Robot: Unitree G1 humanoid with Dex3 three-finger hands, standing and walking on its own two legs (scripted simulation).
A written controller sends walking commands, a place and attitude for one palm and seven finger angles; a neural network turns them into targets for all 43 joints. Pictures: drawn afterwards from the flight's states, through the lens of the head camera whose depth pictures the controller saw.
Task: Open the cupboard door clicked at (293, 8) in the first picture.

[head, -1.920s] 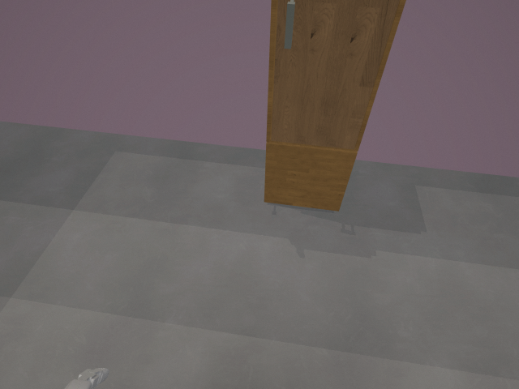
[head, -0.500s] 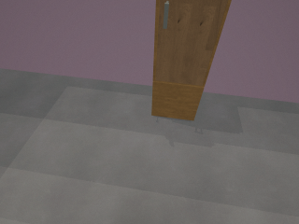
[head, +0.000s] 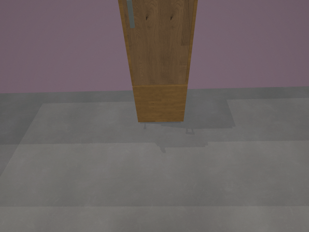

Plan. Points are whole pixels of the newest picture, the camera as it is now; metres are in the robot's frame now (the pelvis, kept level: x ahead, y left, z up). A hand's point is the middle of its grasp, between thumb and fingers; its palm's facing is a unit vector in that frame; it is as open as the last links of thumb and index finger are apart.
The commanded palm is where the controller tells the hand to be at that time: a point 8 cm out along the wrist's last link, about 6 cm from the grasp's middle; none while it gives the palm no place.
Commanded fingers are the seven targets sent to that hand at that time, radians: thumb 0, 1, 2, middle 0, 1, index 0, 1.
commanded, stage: walk to a spot facing it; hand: left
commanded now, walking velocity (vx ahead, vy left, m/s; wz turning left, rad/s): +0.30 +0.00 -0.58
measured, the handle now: (131, 12) +1.01 +0.19 +0.14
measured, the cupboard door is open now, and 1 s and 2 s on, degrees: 0 0 0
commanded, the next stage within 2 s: turn to face it in 0.26 s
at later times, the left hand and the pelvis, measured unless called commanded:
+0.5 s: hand out of the picture +0.15 +0.21 -0.17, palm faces -0.09 -0.97 -0.21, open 7.4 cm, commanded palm none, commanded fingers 0.00 0.90 0.90 -0.20 -0.30 -0.20 -0.30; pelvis +0.19 +0.02 +0.00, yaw -12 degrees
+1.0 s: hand (110, 164) +0.36 +0.20 -0.15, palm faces -0.10 -0.98 -0.19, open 7.4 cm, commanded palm none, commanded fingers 0.00 0.90 0.90 -0.20 -0.30 -0.20 -0.30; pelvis +0.26 +0.04 +0.02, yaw -6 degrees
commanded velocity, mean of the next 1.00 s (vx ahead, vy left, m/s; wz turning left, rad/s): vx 0.08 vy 0.00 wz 0.07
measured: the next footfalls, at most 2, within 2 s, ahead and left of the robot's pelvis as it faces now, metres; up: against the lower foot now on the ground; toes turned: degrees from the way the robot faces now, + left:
left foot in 0.48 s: +0.34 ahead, +0.09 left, +0.00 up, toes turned -5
right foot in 1.10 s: +0.27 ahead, -0.09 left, +0.00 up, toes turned -6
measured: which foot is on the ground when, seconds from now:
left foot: up 0.00-0.46, down 0.48-1.00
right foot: down 0.00-0.50, up 0.52-1.00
